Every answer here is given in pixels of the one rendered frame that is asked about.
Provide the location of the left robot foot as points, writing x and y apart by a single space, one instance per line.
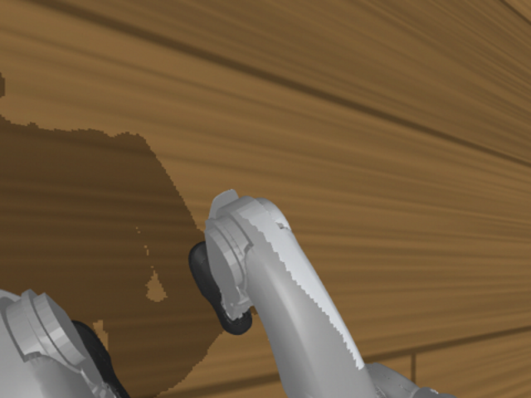
101 358

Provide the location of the right robot foot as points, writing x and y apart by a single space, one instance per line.
199 266

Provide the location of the right robot hand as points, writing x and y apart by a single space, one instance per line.
390 383

